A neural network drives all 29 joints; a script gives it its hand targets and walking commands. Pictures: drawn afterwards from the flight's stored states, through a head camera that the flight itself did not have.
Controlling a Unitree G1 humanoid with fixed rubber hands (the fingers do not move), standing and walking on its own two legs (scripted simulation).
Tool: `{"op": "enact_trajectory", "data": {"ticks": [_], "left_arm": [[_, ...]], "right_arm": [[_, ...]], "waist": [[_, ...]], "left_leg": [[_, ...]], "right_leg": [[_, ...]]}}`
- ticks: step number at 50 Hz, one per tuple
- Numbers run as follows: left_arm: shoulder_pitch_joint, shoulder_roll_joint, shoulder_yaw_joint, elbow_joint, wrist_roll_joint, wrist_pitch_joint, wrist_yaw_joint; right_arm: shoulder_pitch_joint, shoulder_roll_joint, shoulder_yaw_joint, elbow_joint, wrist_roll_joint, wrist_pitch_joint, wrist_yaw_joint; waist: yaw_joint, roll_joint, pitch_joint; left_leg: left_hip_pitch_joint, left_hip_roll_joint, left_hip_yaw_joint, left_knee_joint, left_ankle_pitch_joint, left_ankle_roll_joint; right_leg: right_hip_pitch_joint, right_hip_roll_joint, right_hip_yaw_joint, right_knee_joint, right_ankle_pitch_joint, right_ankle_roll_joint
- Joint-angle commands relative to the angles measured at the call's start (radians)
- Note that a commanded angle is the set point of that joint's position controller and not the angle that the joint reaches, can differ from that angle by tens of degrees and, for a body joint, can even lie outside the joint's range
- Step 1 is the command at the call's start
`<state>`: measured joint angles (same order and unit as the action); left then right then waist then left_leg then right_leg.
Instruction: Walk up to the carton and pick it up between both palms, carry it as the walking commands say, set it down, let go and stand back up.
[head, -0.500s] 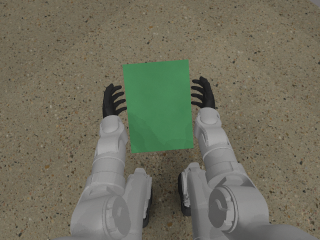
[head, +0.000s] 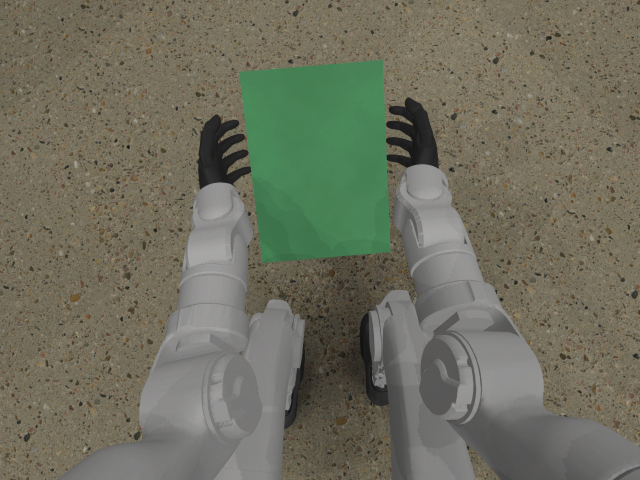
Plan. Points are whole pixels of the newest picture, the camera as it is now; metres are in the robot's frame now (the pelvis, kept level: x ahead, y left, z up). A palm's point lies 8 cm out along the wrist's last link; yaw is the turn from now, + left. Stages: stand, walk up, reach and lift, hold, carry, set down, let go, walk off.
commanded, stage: set down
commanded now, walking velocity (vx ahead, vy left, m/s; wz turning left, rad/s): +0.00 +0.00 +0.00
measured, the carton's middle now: (317, 163) +0.49 +0.02 -0.18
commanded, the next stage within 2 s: none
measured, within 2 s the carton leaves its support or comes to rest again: neither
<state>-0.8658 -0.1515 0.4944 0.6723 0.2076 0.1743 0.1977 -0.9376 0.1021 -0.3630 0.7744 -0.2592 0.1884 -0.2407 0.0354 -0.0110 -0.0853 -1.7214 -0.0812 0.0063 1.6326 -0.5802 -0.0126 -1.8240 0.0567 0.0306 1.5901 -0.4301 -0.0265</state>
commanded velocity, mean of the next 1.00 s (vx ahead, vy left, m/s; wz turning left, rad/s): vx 0.00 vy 0.00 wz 0.00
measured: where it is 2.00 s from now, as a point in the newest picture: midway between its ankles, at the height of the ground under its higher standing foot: (331, 385)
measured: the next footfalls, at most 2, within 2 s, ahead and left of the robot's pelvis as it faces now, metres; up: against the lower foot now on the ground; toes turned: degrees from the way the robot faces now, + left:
none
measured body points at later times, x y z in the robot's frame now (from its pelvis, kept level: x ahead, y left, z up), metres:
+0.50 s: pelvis -0.01 +0.00 -0.07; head +0.28 -0.02 +0.27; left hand +0.47 +0.14 -0.17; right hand +0.49 -0.11 -0.18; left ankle +0.07 +0.12 -0.51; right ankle +0.12 -0.10 -0.51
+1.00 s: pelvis -0.02 +0.01 -0.13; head +0.32 -0.01 +0.17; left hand +0.49 +0.15 -0.26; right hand +0.52 -0.11 -0.27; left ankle +0.07 +0.12 -0.51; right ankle +0.12 -0.10 -0.51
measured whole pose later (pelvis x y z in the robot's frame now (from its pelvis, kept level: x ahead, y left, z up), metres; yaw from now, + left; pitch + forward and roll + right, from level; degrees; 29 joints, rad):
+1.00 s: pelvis -0.02 +0.01 -0.13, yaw +2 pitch +41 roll +4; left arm -1.17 -0.04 0.47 0.72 0.13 0.22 0.20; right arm -1.29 -0.09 -0.30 0.92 -0.16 0.22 -0.21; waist 0.03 0.00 0.13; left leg -2.13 -0.10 0.04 2.05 -0.65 -0.02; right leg -2.24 0.05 0.03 1.99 -0.46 -0.02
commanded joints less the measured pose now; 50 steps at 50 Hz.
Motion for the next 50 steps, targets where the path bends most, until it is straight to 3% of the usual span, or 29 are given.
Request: {"op": "enact_trajectory", "data": {"ticks": [1,31,50], "left_arm": [[-0.619,-0.858,-0.529,0.043,-0.083,-0.012,-0.27],[-0.873,-0.821,-0.527,0.045,-0.132,0.02,-0.27],[-1.003,-0.761,-0.545,0.033,-0.183,0.02,-0.288]], "right_arm": [[-0.529,0.93,0.463,0.051,0.08,-0.024,0.245],[-0.779,0.844,0.443,0.091,0.137,0.002,0.265],[-0.906,0.782,0.464,0.124,0.205,-0.004,0.289]], "waist": [[0.026,-0.056,-0.945],[0.02,-0.061,-0.974],[0.024,-0.068,-0.964]], "left_leg": [[0.193,-0.119,0.0,-0.154,0.248,-0.01],[0.003,-0.125,0.024,0.081,0.204,-0.015],[-0.067,-0.116,0.037,0.224,0.235,-0.018]], "right_leg": [[0.763,0.121,0.018,-0.073,0.26,0.033],[0.53,0.119,-0.014,0.178,0.213,0.024],[0.449,0.11,-0.02,0.331,0.255,0.018]]}}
